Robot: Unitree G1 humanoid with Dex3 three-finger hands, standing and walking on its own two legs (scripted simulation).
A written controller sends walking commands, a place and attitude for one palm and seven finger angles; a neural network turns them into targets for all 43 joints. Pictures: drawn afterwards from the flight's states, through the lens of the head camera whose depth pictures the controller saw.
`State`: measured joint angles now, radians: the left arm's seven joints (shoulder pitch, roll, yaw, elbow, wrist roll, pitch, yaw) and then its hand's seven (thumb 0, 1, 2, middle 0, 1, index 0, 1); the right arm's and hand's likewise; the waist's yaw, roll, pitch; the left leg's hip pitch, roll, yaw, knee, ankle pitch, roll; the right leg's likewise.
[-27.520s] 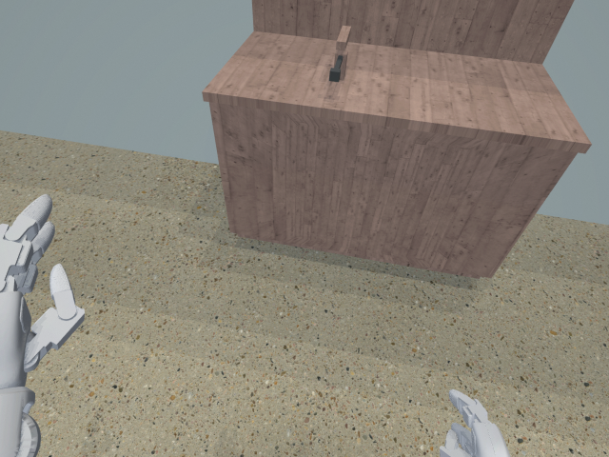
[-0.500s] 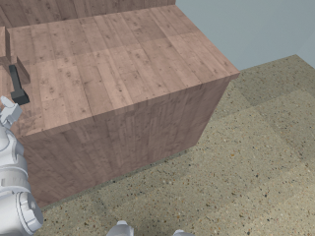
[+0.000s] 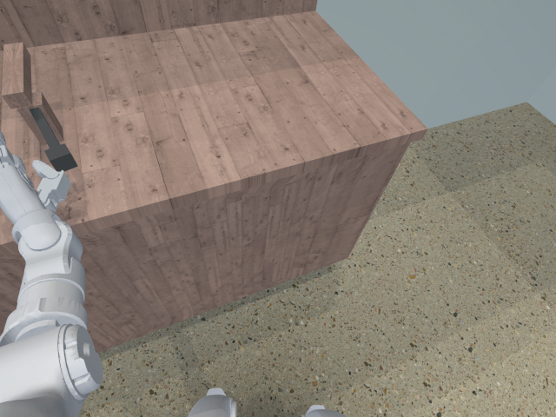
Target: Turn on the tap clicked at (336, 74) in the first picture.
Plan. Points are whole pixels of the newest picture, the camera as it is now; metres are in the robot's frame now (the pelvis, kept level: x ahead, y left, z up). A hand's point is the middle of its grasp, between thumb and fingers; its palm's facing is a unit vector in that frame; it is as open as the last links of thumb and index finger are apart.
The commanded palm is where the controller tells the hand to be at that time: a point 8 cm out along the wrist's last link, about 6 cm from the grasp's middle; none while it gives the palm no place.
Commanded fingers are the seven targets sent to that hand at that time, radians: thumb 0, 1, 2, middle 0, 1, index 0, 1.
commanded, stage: push the lever round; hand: left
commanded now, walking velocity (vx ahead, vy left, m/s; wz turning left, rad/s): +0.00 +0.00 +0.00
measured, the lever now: (61, 158) +0.47 +0.32 +0.08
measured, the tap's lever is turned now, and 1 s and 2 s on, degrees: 14 42 71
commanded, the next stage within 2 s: none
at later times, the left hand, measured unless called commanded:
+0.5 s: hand (97, 162) +0.47 +0.27 +0.07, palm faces +0.73 -0.68 -0.06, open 7.8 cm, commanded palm +0.42 +0.29 +0.07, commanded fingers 0.00 0.90 0.90 -0.15 -0.15 -0.15 -0.15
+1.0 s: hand (121, 151) +0.49 +0.24 +0.08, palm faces +0.80 -0.59 -0.08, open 7.7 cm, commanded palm +0.45 +0.25 +0.07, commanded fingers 0.00 0.90 0.90 -0.15 -0.15 -0.15 -0.15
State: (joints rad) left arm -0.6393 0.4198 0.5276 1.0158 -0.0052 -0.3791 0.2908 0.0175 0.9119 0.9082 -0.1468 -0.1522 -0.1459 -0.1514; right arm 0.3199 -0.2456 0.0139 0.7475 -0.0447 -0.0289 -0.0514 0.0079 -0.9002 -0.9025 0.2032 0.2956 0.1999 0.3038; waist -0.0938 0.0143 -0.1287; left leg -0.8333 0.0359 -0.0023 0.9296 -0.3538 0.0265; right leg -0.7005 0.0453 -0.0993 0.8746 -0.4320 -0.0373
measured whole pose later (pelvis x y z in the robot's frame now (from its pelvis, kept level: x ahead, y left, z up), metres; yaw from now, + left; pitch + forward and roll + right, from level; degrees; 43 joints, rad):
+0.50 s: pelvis +0.00 -0.01 +0.00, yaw +0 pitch +16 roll -3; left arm -0.74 0.36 0.54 1.10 0.09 -0.37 0.55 0.02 0.92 0.91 -0.15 -0.15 -0.15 -0.15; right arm 0.36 -0.24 0.00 0.77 -0.08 0.00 -0.02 0.01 -0.90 -0.90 0.20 0.30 0.20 0.30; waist -0.13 0.02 -0.15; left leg -0.85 0.04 0.00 0.93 -0.36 0.02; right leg -0.73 0.05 -0.09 0.88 -0.44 -0.05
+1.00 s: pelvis +0.01 -0.02 +0.00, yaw +0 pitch +18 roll -3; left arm -0.85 0.32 0.54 1.17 0.16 -0.32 0.74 0.02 0.92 0.91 -0.15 -0.15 -0.15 -0.15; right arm 0.35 -0.23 -0.02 0.78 -0.11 0.01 0.02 0.01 -0.90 -0.90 0.20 0.30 0.20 0.30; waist -0.15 0.03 -0.17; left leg -0.89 0.04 -0.01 0.94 -0.36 0.01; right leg -0.76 0.05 -0.11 0.90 -0.45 -0.06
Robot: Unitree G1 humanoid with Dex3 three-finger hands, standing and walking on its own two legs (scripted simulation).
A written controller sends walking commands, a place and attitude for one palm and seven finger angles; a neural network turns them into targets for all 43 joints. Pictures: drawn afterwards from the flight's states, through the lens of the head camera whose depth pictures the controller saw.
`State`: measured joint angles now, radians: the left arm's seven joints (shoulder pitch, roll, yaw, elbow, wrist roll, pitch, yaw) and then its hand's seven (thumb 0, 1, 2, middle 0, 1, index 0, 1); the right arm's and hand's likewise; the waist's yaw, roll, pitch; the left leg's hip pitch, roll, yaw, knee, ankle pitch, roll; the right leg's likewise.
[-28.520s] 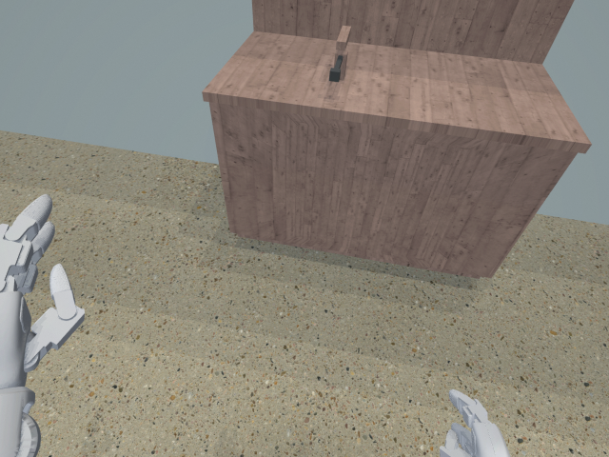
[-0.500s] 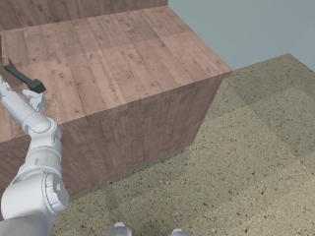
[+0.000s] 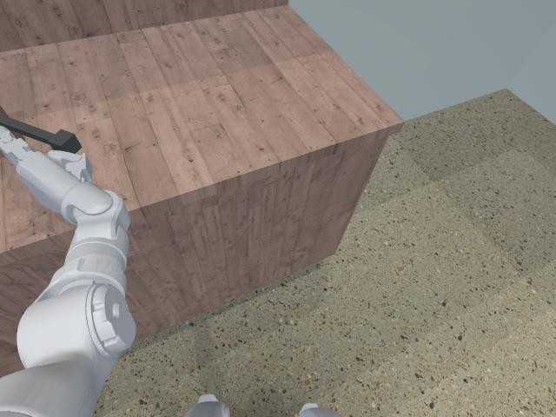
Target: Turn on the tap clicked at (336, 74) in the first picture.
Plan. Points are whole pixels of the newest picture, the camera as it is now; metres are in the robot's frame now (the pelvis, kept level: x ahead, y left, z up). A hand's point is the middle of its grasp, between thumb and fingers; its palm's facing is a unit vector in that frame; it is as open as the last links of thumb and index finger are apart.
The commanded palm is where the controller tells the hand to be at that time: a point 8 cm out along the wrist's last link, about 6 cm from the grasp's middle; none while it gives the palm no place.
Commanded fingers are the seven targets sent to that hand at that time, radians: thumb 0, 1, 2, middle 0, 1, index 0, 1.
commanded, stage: push the lever round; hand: left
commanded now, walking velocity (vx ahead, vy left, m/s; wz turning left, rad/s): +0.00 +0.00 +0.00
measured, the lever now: (65, 144) +0.52 +0.29 +0.08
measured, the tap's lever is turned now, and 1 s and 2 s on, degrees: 42 71 76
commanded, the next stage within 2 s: lift the hand up off the lever in 1.14 s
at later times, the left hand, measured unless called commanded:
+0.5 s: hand (97, 145) +0.52 +0.25 +0.07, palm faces +0.83 -0.54 -0.13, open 7.8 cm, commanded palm +0.48 +0.25 +0.08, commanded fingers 0.00 0.90 0.90 -0.15 -0.15 -0.15 -0.15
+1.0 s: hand (107, 130) +0.55 +0.24 +0.07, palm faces +0.84 -0.52 -0.15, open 8.0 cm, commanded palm +0.50 +0.24 +0.08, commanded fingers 0.00 0.90 0.90 -0.15 -0.15 -0.15 -0.15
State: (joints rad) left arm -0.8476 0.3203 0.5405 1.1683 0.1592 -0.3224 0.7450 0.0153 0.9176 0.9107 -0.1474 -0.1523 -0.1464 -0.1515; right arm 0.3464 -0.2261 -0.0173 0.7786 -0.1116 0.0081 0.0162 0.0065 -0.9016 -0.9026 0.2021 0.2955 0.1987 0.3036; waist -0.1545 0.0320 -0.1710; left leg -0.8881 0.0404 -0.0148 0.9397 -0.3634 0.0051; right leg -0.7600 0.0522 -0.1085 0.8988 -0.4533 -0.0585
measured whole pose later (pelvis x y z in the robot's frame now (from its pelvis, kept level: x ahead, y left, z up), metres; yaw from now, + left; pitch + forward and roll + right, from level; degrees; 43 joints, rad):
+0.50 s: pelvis +0.01 -0.01 +0.00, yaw +0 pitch +22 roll -3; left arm -0.97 0.37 0.60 1.24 0.20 -0.24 0.84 0.02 0.91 0.91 -0.15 -0.15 -0.15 -0.15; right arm 0.40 -0.23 -0.02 0.80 -0.13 -0.01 0.06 0.01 -0.90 -0.90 0.20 0.30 0.20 0.30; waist -0.19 0.04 -0.19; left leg -0.95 0.05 -0.03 0.95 -0.38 -0.01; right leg -0.81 0.07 -0.12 0.89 -0.46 -0.07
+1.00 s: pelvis +0.02 -0.01 +0.00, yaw +0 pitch +24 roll -3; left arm -1.05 0.39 0.63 1.27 0.23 -0.19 0.88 0.02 0.90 0.90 -0.15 -0.15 -0.11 -0.13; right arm 0.41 -0.23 -0.02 0.80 -0.15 -0.04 0.10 0.00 -0.90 -0.90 0.20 0.30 0.20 0.30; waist -0.21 0.05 -0.19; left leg -0.98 0.05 -0.03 0.95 -0.40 -0.01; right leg -0.84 0.07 -0.11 0.89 -0.48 -0.07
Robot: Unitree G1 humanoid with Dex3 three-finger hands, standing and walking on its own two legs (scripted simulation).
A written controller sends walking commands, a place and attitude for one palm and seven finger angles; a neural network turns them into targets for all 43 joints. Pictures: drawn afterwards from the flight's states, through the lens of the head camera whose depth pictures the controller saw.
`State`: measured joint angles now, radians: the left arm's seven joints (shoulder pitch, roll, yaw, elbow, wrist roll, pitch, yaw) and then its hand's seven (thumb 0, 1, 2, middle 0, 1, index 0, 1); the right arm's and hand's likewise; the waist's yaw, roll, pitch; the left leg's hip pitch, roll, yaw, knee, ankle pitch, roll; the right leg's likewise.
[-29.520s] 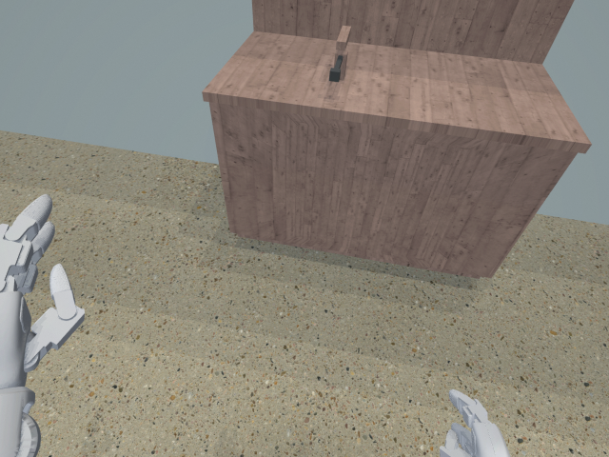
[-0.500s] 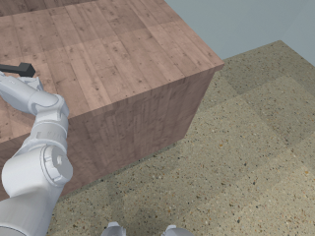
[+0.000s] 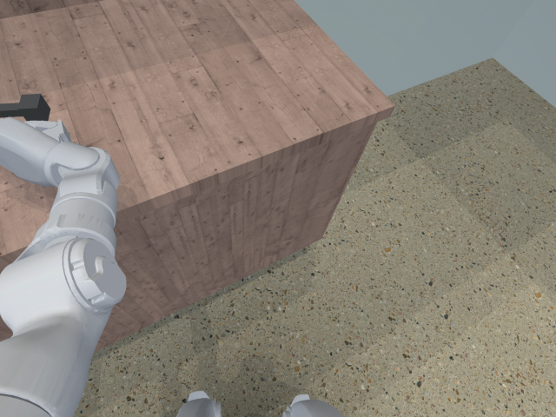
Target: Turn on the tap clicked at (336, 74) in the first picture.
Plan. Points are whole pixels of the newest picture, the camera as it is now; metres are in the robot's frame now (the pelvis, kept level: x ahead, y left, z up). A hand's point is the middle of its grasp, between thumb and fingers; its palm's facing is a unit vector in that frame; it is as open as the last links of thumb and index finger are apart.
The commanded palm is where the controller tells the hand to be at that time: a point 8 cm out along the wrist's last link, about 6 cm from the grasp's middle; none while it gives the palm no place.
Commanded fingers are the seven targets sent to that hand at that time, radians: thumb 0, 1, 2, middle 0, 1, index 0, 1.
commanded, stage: push the lever round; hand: left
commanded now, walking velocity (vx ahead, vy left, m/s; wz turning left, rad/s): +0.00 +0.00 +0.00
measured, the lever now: (34, 108) +0.56 +0.29 +0.08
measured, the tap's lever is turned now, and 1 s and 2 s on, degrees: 71 76 76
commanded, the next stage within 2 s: lift the hand up off the lever in 0.14 s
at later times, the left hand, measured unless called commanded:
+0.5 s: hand (61, 117) +0.54 +0.25 +0.09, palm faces +0.84 -0.53 -0.14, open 7.8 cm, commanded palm +0.49 +0.25 +0.09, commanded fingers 0.00 0.90 0.90 -0.15 -0.15 -0.15 -0.15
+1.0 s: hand (49, 110) +0.53 +0.25 +0.11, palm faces +0.84 -0.53 -0.14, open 7.8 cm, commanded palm +0.48 +0.25 +0.11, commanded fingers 0.00 0.90 0.90 -0.15 -0.15 -0.15 -0.15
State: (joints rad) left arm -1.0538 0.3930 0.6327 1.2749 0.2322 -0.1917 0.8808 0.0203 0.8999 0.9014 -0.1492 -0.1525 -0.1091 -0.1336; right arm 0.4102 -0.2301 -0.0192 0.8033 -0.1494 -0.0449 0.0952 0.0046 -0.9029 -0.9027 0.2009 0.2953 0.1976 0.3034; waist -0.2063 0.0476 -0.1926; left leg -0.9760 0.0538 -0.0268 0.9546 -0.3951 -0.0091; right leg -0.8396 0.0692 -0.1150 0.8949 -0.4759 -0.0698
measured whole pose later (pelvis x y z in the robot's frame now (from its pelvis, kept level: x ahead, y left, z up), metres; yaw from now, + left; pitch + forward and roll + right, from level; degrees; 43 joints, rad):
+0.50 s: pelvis +0.00 +0.00 +0.00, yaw +0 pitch +24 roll -3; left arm -1.08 0.41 0.63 1.28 0.23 -0.18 0.87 0.02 0.90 0.90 -0.15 -0.15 -0.15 -0.15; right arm 0.45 -0.24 -0.02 0.81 -0.15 -0.05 0.11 0.00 -0.90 -0.90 0.20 0.30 0.20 0.30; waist -0.22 0.05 -0.19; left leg -0.97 0.06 -0.03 0.94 -0.39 -0.01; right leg -0.83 0.07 -0.11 0.87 -0.46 -0.07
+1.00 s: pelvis +0.00 +0.00 +0.01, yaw +0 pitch +22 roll -3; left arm -1.07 0.38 0.59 1.24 0.22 -0.14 0.87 0.02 0.90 0.90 -0.15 -0.15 -0.15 -0.15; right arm 0.42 -0.24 -0.03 0.81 -0.14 -0.06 0.10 0.00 -0.90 -0.90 0.20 0.30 0.20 0.30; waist -0.20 0.05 -0.18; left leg -0.90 0.05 -0.03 0.89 -0.37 -0.01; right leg -0.76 0.07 -0.11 0.82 -0.45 -0.07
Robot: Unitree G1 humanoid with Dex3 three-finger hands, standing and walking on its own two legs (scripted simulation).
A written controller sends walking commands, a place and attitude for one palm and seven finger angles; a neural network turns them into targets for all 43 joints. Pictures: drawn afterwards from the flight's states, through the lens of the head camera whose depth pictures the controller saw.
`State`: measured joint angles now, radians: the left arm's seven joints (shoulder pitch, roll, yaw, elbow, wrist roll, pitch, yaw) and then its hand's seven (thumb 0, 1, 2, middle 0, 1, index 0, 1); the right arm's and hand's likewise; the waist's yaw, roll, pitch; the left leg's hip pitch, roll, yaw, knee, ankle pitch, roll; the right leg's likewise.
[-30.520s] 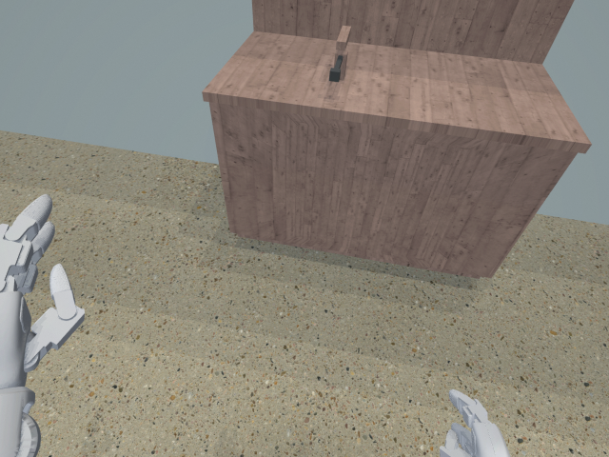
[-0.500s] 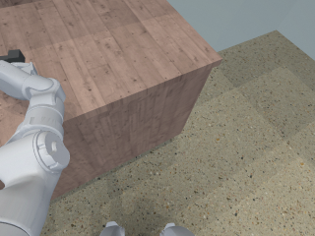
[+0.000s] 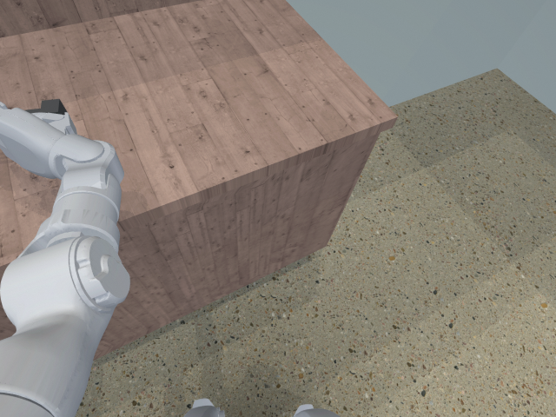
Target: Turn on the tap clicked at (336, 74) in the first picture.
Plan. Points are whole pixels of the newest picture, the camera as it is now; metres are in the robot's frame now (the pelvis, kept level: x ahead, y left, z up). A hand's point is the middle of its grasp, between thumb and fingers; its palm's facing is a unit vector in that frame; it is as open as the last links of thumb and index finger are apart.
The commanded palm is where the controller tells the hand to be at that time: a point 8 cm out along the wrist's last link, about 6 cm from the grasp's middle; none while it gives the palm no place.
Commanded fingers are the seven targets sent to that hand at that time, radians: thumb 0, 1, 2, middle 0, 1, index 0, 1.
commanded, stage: lift the hand up off the lever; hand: left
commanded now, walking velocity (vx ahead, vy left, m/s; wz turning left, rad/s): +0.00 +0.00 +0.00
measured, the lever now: (54, 113) +0.57 +0.28 +0.07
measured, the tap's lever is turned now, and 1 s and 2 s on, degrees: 76 76 76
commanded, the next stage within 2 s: draw the hand back beside the body in 1.64 s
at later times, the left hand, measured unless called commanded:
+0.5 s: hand (55, 117) +0.51 +0.24 +0.12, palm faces +0.84 -0.52 -0.13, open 7.8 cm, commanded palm +0.46 +0.25 +0.12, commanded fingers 0.00 0.90 0.90 -0.15 -0.15 -0.15 -0.15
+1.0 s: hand (56, 107) +0.51 +0.24 +0.14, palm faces +0.83 -0.53 -0.16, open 7.8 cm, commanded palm +0.46 +0.25 +0.14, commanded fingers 0.00 0.90 0.90 -0.15 -0.15 -0.15 -0.15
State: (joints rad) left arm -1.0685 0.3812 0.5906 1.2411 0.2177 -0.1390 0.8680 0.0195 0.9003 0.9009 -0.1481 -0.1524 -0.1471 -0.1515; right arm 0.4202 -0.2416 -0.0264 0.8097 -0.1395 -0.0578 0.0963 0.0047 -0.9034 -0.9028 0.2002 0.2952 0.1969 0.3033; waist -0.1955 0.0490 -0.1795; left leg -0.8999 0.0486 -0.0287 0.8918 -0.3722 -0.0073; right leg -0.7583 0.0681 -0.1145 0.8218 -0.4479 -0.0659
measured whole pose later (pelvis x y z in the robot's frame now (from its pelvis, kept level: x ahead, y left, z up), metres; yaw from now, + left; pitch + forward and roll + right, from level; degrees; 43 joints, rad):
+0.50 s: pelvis +0.00 +0.00 +0.01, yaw +0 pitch +18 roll -2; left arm -1.01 0.35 0.60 1.17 0.20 -0.09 0.86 0.02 0.90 0.90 -0.15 -0.15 -0.15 -0.15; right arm 0.42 -0.24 -0.03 0.82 -0.13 -0.05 0.08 0.01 -0.90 -0.90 0.20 0.30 0.20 0.30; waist -0.18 0.05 -0.17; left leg -0.81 0.05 -0.02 0.83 -0.35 -0.01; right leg -0.67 0.07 -0.11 0.77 -0.43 -0.07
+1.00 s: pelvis -0.01 +0.00 +0.01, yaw +0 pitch +18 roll -2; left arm -1.09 0.37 0.58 1.20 0.22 -0.02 0.88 0.02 0.90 0.90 -0.15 -0.15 -0.15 -0.15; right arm 0.40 -0.23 -0.02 0.83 -0.12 -0.08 0.05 0.01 -0.90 -0.90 0.20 0.30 0.20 0.30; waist -0.19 0.05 -0.16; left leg -0.81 0.05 -0.02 0.81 -0.32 -0.01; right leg -0.68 0.07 -0.11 0.75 -0.40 -0.06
